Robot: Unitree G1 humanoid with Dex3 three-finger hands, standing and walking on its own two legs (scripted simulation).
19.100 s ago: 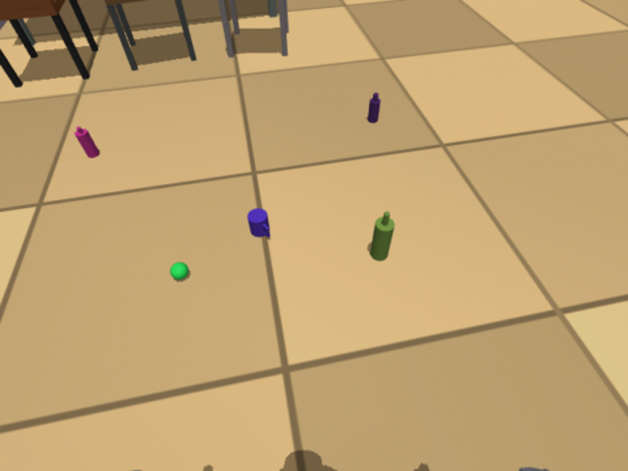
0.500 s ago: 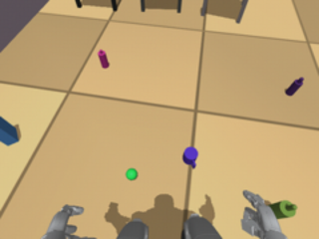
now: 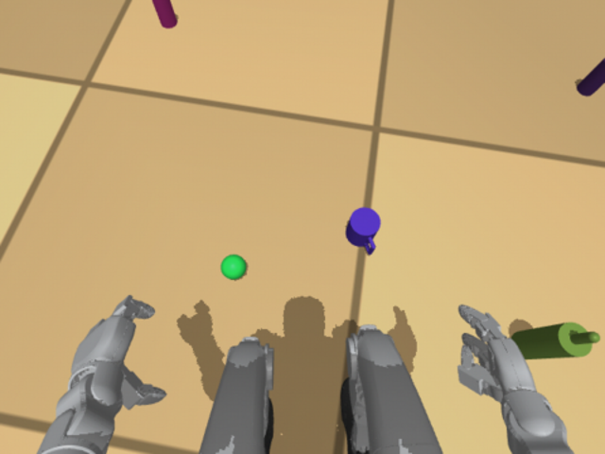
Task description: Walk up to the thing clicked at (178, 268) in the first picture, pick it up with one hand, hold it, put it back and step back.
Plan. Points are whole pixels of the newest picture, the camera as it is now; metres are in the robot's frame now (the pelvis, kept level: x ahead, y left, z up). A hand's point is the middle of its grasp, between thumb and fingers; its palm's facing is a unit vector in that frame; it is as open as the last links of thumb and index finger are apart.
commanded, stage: rise first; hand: left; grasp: from above
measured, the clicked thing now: (233, 266) +0.48 +0.18 -0.54
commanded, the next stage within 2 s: none
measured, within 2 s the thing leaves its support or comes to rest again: neither
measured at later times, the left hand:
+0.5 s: hand (182, 299) +0.35 +0.24 -0.30, palm faces -0.48 -0.12 -0.87, open 13.8 cm
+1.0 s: hand (199, 279) +0.41 +0.23 -0.37, palm faces -0.46 +0.00 -0.89, open 14.0 cm
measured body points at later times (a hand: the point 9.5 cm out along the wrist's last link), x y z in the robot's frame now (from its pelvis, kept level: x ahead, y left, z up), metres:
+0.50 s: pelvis -0.06 +0.00 -0.16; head +0.14 +0.02 +0.24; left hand +0.37 +0.25 -0.25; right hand +0.02 -0.28 -0.28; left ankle +0.02 +0.12 -0.54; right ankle +0.05 -0.13 -0.54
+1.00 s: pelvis -0.06 +0.01 -0.20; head +0.18 +0.05 +0.18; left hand +0.43 +0.23 -0.32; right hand -0.02 -0.26 -0.32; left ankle +0.02 +0.12 -0.54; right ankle +0.05 -0.13 -0.54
